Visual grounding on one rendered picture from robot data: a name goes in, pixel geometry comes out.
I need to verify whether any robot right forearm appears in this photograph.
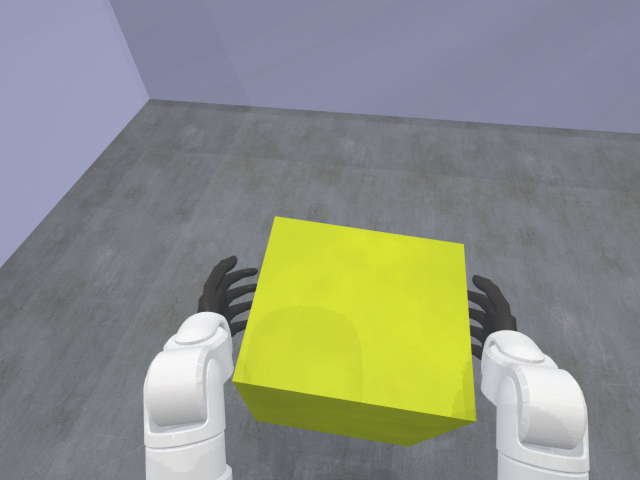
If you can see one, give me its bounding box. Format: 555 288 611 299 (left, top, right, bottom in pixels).
481 330 590 480

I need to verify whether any robot right hand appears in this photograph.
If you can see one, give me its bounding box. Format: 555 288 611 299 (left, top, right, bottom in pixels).
467 275 518 360

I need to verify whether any carton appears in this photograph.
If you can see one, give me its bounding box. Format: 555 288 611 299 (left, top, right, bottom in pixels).
232 216 476 446

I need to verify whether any robot left hand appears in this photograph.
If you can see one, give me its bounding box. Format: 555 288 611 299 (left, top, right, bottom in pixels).
197 256 258 337

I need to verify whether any robot left forearm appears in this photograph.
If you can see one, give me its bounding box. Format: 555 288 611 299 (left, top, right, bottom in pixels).
143 312 234 480

